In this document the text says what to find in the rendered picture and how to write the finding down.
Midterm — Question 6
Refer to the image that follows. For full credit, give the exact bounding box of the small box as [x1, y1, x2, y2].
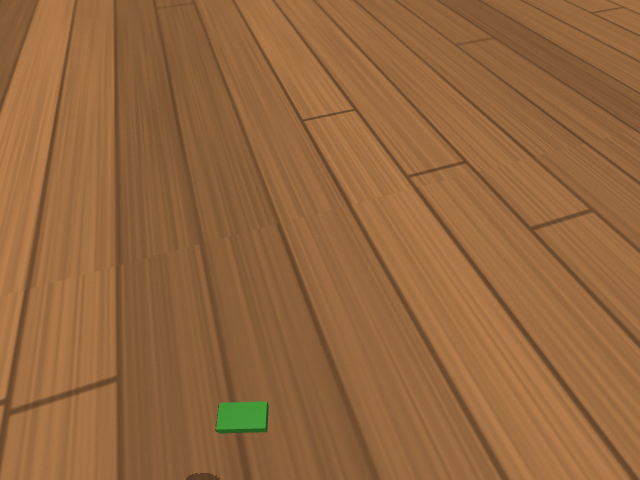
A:
[216, 401, 269, 433]

